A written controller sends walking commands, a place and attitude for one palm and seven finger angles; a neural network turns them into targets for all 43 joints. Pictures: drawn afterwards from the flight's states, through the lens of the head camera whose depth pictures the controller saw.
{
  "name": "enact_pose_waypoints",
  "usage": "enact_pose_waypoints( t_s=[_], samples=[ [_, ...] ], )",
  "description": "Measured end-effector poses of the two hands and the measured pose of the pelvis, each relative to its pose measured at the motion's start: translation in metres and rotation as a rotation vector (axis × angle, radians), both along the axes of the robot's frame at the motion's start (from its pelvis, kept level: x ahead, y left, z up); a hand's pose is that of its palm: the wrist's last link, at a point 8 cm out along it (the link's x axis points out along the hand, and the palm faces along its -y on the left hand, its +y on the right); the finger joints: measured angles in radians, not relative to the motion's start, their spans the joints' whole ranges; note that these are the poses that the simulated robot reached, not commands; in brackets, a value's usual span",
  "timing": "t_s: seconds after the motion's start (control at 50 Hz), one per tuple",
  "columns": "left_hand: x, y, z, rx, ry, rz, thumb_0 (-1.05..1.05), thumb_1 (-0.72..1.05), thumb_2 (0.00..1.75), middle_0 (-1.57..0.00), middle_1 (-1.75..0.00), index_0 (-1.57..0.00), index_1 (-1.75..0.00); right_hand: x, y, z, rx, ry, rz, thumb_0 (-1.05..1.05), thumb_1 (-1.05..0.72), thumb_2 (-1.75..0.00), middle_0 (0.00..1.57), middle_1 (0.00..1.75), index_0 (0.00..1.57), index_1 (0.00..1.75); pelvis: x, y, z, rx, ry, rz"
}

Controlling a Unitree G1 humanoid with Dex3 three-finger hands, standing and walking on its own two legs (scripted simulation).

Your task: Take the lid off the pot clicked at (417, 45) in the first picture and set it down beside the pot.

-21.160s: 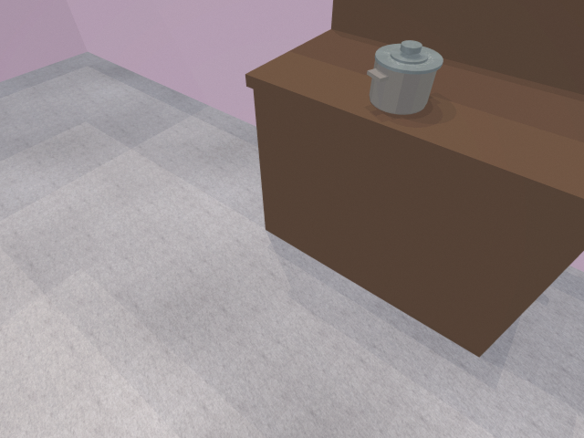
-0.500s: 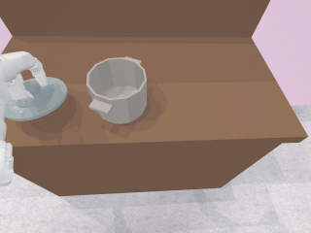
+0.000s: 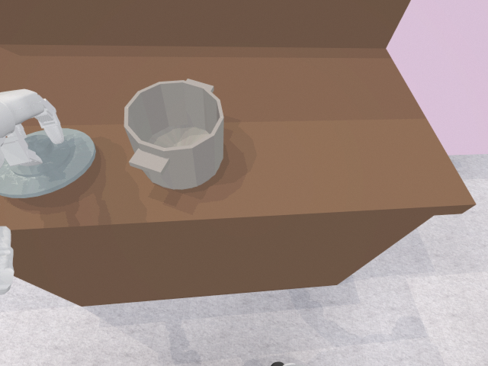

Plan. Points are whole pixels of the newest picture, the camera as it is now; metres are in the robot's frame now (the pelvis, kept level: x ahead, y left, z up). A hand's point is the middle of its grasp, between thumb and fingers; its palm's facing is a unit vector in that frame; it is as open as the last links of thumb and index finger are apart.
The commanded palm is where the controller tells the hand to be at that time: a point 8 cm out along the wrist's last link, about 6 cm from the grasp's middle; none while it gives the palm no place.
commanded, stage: lower the lid onto the table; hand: left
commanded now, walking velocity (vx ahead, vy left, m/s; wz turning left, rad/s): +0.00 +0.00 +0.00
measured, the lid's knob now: (35, 147) +0.48 +0.32 +0.05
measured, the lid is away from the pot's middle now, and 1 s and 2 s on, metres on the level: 0.23 0.24 0.24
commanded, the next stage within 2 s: open the fingers wide in 0.36 s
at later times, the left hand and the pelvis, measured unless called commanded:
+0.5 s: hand (24, 148) +0.46 +0.32 +0.07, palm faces -0.51 -0.14 -0.85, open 7.9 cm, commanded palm +0.48 +0.31 +0.12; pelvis -0.01 +0.01 -0.01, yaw -1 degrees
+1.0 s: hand (22, 157) +0.44 +0.32 +0.07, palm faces -0.44 -0.10 -0.89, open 8.0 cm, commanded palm +0.47 +0.32 +0.12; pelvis -0.01 +0.01 -0.01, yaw +0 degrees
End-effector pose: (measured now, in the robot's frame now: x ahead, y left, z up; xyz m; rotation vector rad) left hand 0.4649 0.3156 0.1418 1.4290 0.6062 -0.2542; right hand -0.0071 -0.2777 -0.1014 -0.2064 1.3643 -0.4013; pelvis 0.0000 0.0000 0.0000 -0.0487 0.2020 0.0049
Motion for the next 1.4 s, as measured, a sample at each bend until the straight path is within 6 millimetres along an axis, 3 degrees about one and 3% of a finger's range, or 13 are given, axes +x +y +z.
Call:
enact_pose_waypoints(
  t_s=[0.46, 0.54, 0.94, 1.4],
  samples=[
    [0.005, 0.007, -0.01, 0.012, 0.02, 0.005, 0.02, 0.11, 0.84, -0.64, -0.97, -0.7, -1.0, -0.022, 0.012, -0.013, 0.012, 0.053, -0.032, 0.01, -0.9, -0.9, 0.2, 0.3, 0.21, 0.3, -0.01, 0.007, -0.013, -0.01, 0.057, -0.008],
    [-0.003, 0.005, -0.014, 0.03, -0.035, -0.054, 0.01, 0.11, 0.84, -0.64, -0.97, -0.69, -1.0, -0.023, 0.015, -0.014, 0.027, 0.056, -0.041, 0.01, -0.9, -0.9, 0.2, 0.3, 0.21, 0.3, -0.01, 0.008, -0.013, -0.009, 0.061, -0.018],
    [-0.016, 0.005, -0.015, 0.016, -0.084, -0.076, 0.0, 0.24, 0.75, -0.53, -0.98, -0.58, -1.0, 0.016, 0.013, -0.01, 0.029, -0.01, 0.012, 0.01, -0.9, -0.9, 0.2, 0.3, 0.21, 0.3, -0.01, 0.008, -0.008, -0.007, 0.041, -0.006],
    [-0.015, 0.0, -0.013, 0.025, -0.09, -0.075, 0.0, 0.08, 0.58, -0.36, -0.93, -0.36, -0.93, 0.017, 0.008, -0.013, 0.047, 0.02, 0.009, 0.01, -0.9, -0.9, 0.2, 0.3, 0.2, 0.3, -0.005, 0.001, -0.006, -0.001, 0.041, -0.001]
  ],
)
